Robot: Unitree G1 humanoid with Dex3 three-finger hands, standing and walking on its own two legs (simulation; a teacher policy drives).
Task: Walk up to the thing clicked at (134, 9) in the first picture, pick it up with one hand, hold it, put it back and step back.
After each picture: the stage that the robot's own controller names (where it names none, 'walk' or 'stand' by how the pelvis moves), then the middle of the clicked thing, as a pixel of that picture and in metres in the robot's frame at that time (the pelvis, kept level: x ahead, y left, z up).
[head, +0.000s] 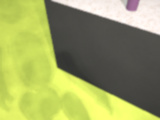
stand; out of the picture +0.87 -0.27 +0.04
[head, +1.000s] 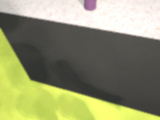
walk; out of the picture +0.80 +0.02 +0.06
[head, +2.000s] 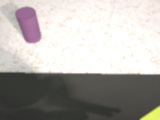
stand; (29, 26) +0.51 +0.22 +0.08
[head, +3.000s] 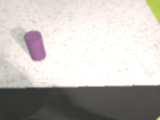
stand; (35, 46) +0.51 +0.22 +0.03
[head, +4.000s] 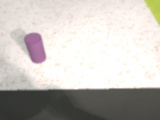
stand; (35, 48) +0.50 +0.22 +0.03
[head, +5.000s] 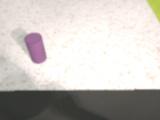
stand; (36, 48) +0.49 +0.21 +0.03
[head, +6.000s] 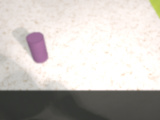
stand; (38, 48) +0.49 +0.21 +0.03
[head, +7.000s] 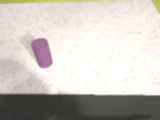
rise first; (42, 53) +0.49 +0.22 +0.04
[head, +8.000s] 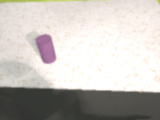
go down; (46, 49) +0.51 +0.21 +0.04
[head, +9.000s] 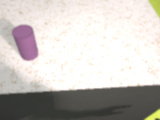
go down; (26, 43) +0.48 +0.20 +0.06
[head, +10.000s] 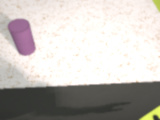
close in; (23, 38) +0.49 +0.20 +0.07
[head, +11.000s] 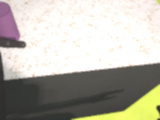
close; (4, 24) +0.50 +0.22 +0.10
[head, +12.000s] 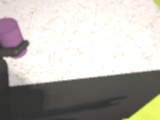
lift; (12, 39) +0.46 +0.21 +0.10
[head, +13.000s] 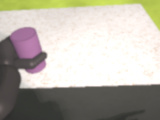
lift; (29, 51) +0.33 +0.17 +0.22
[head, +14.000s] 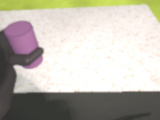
hold; (25, 46) +0.33 +0.18 +0.23
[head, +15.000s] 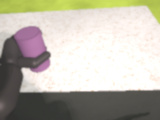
hold; (34, 50) +0.33 +0.16 +0.22
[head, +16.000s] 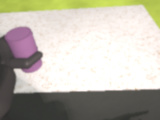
crouch; (25, 50) +0.33 +0.18 +0.22
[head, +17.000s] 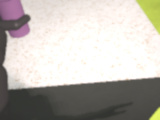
crouch; (13, 15) +0.46 +0.20 +0.23
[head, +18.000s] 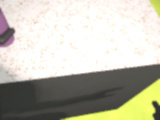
lower; out of the picture +0.49 +0.23 +0.08
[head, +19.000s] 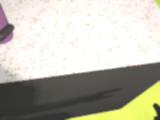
lower; out of the picture +0.50 +0.23 +0.10
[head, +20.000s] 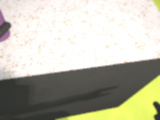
lower; out of the picture +0.51 +0.23 +0.10
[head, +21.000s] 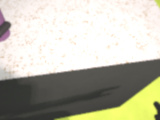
lower; out of the picture +0.51 +0.23 +0.10
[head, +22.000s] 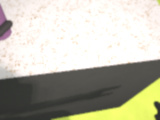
loosen; out of the picture +0.51 +0.23 +0.10
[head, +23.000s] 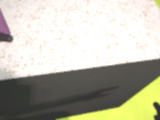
withdraw; out of the picture +0.51 +0.23 +0.10
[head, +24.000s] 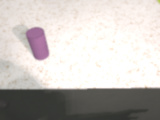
sink last; (38, 44) +0.49 +0.21 +0.07
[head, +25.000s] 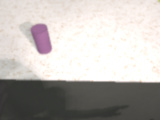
stand; (42, 39) +0.53 +0.22 +0.05
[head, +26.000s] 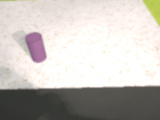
stand; (36, 48) +0.51 +0.22 +0.05
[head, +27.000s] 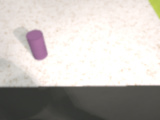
stand; (37, 45) +0.52 +0.21 +0.03
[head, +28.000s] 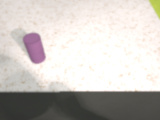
stand; (35, 48) +0.49 +0.22 +0.03
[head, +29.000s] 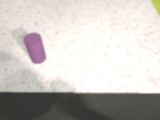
stand; (35, 48) +0.49 +0.22 +0.03
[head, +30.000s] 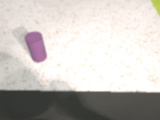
stand; (36, 47) +0.50 +0.22 +0.03
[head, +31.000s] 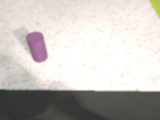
walk; (37, 47) +0.50 +0.21 +0.03
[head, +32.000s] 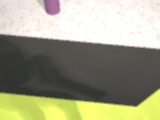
walk; out of the picture +0.67 +0.16 +0.05
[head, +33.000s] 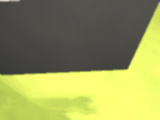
walk; out of the picture +0.93 +0.27 +0.06
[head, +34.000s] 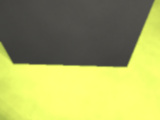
stand; out of the picture +1.14 +0.21 +0.05
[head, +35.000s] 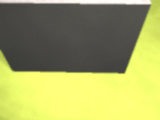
stand; out of the picture +1.13 +0.21 +0.03
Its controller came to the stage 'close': yes
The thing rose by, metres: 0.22
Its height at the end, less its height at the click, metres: +0.00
